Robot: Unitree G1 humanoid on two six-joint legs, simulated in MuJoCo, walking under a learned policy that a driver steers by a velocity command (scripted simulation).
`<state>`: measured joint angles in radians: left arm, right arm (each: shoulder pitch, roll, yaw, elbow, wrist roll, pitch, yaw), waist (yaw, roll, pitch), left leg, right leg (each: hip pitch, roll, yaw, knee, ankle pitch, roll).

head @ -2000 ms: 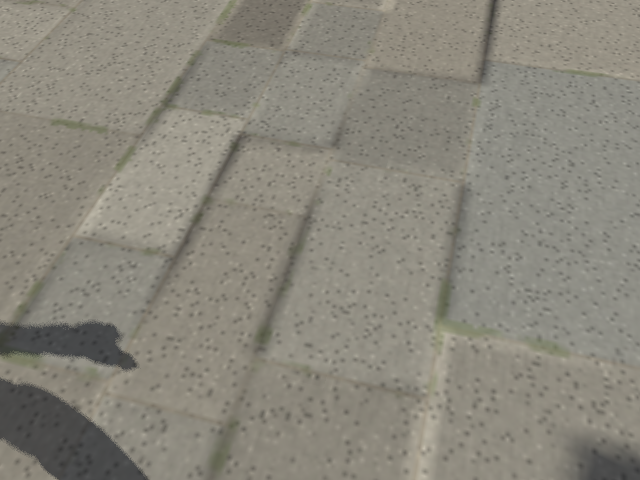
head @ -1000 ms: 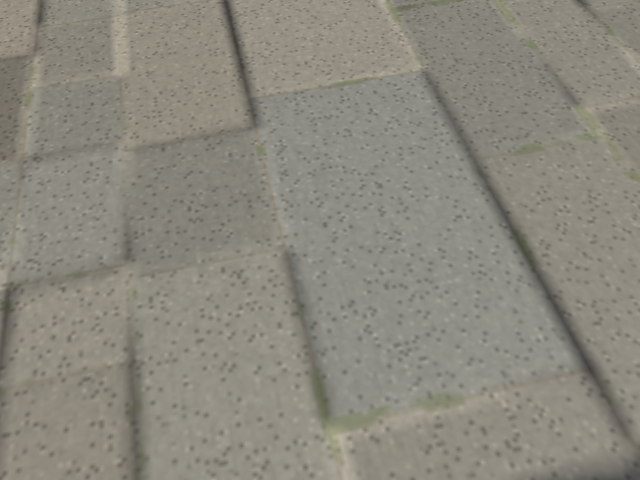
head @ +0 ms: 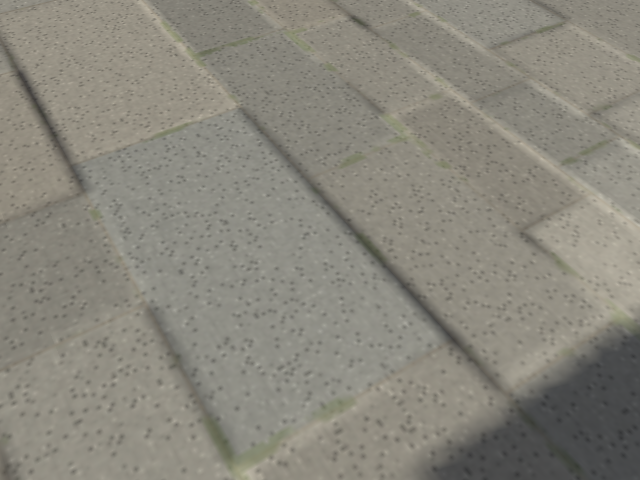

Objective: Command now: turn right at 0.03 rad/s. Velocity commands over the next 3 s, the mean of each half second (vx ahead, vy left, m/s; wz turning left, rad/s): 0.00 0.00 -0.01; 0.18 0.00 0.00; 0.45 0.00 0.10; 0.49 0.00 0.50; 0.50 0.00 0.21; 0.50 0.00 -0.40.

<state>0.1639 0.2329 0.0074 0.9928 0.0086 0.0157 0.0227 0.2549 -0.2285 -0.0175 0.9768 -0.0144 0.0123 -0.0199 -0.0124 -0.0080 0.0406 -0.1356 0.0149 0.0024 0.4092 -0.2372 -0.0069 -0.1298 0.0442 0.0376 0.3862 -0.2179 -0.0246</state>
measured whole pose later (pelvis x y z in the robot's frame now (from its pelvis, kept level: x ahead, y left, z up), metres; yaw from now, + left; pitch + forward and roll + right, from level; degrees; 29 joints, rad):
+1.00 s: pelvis +0.07 -0.01 +0.00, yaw +0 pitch +0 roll +0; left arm 0.41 0.16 0.02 1.11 0.03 -0.07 0.01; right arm 0.34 -0.21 -0.04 1.09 -0.03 -0.02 0.01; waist 0.01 0.03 -0.02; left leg -0.34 0.00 0.01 0.92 -0.40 0.09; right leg -0.13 0.05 -0.06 0.44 -0.31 -0.08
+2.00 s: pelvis +0.63 +0.01 -0.01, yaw +21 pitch +1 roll +0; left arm 0.08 0.22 0.04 0.79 0.04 -0.08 0.01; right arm 0.38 -0.26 -0.08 0.91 -0.01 -0.05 0.00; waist -0.07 0.03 0.05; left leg -0.31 -0.07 -0.07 1.12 -0.39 0.09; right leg -0.36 0.02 -0.07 0.51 -0.17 -0.04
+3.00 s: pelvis +1.10 +0.22 -0.03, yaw +10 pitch +0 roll +0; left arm 0.10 0.23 0.06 0.82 0.03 -0.03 -0.03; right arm 0.38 -0.21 -0.04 0.96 -0.02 -0.06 -0.02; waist -0.02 0.00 0.06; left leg -0.14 0.06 0.17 1.04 -0.45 0.02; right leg -0.43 0.09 -0.12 0.62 -0.21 -0.17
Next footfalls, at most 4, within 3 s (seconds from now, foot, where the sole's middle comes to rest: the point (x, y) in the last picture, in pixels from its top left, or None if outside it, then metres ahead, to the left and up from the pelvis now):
1.34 left None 0.41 0.07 -0.78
1.88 right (345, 380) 0.75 -0.04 -0.78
2.40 left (221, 330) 0.89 0.25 -0.78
2.94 right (250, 233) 1.22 0.20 -0.78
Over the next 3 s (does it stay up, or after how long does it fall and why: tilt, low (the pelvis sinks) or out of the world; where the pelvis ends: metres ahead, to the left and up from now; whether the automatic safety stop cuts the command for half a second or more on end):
stays up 1.10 0.22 -0.03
